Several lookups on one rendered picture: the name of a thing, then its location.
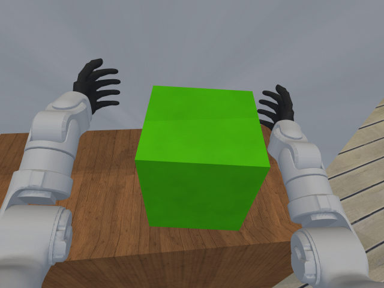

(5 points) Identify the pedestal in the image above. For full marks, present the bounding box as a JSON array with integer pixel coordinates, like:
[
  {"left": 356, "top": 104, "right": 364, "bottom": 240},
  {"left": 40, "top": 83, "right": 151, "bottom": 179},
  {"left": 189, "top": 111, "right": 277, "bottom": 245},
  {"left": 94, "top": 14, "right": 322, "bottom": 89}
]
[{"left": 0, "top": 125, "right": 302, "bottom": 288}]

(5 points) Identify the robot left forearm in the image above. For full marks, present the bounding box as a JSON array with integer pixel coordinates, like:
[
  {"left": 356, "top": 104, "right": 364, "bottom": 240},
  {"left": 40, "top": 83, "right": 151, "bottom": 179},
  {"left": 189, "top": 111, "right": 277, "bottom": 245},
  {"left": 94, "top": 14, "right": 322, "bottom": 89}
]
[{"left": 0, "top": 91, "right": 92, "bottom": 219}]

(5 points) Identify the left robot hand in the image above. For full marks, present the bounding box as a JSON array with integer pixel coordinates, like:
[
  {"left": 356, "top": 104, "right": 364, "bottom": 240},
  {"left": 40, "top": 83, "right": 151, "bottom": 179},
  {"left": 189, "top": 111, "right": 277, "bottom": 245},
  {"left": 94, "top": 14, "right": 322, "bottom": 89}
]
[{"left": 73, "top": 58, "right": 121, "bottom": 115}]

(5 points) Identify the carton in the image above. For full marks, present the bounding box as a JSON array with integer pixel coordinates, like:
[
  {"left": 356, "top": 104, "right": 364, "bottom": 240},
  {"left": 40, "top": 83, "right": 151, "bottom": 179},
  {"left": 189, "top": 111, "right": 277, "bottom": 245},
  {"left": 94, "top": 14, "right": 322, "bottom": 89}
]
[{"left": 135, "top": 85, "right": 270, "bottom": 231}]

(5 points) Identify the right robot hand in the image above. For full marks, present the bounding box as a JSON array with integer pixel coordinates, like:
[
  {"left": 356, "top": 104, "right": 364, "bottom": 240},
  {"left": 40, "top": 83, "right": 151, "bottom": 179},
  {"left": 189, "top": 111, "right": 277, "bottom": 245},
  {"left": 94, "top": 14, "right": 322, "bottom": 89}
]
[{"left": 257, "top": 85, "right": 294, "bottom": 131}]

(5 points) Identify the robot left upper arm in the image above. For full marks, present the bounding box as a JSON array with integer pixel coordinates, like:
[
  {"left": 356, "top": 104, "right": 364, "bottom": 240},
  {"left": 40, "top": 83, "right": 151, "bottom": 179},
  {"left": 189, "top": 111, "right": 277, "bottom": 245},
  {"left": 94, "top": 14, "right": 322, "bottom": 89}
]
[{"left": 0, "top": 204, "right": 73, "bottom": 288}]

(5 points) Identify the robot right upper arm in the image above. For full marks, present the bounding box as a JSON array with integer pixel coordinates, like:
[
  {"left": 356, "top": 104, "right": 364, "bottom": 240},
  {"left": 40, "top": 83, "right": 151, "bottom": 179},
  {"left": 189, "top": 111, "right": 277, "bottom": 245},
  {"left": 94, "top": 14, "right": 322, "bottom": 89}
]
[{"left": 290, "top": 226, "right": 384, "bottom": 288}]

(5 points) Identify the robot right forearm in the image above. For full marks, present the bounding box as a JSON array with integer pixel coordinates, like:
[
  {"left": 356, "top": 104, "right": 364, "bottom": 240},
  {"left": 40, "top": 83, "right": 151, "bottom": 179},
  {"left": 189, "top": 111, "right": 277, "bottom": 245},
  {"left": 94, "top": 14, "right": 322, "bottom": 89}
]
[{"left": 267, "top": 120, "right": 369, "bottom": 270}]

